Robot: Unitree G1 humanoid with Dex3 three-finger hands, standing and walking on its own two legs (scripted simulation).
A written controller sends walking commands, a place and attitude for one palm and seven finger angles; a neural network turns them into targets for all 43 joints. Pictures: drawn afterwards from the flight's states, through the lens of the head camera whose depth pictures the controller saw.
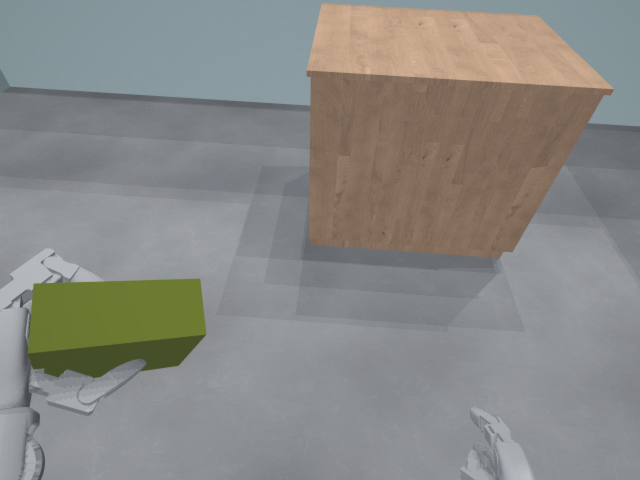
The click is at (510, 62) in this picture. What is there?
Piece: table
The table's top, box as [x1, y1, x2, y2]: [307, 3, 613, 94]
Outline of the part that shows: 307,67 307,76 595,94 610,94 613,90 612,87 537,15 322,3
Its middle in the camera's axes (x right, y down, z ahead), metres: +0.41 -0.67 +1.32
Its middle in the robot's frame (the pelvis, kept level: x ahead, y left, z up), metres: +1.46 -0.31 +0.01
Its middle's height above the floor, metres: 0.79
